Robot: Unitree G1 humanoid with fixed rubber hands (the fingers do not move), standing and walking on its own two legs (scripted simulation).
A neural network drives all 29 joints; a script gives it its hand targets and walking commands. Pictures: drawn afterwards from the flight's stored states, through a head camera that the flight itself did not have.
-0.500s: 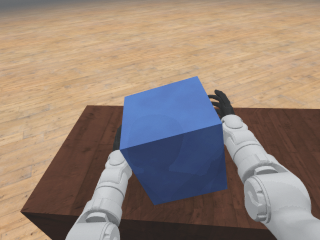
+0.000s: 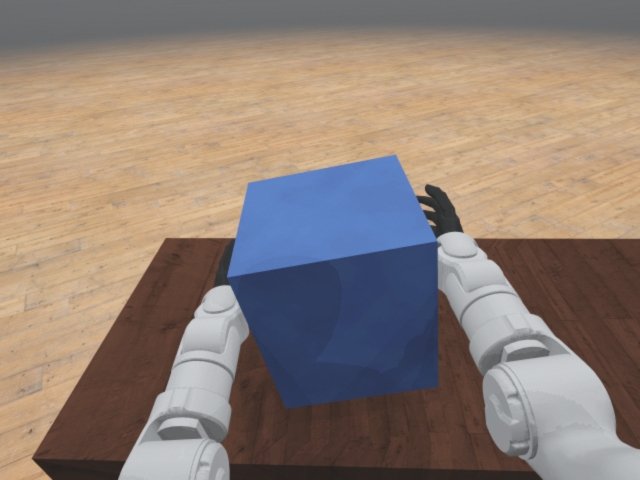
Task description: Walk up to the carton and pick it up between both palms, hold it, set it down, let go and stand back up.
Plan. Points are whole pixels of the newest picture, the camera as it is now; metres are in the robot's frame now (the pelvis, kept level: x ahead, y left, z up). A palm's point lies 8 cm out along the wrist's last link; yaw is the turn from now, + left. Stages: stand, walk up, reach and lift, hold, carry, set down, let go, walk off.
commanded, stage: reach and lift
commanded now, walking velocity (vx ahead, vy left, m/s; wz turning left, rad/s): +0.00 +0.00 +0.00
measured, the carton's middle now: (340, 282) +0.37 +0.01 +0.12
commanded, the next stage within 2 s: hold in 0.82 s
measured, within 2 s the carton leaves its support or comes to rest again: neither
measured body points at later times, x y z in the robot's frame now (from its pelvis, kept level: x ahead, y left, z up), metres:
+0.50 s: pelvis +0.00 +0.00 +0.00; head -0.07 +0.00 +0.45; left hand +0.38 +0.15 +0.12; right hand +0.41 -0.15 +0.17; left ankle +0.03 +0.13 -0.74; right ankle +0.03 -0.13 -0.74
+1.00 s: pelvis +0.00 +0.00 +0.00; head -0.07 +0.00 +0.45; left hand +0.38 +0.15 +0.15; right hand +0.41 -0.15 +0.19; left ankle +0.03 +0.13 -0.74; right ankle +0.03 -0.13 -0.74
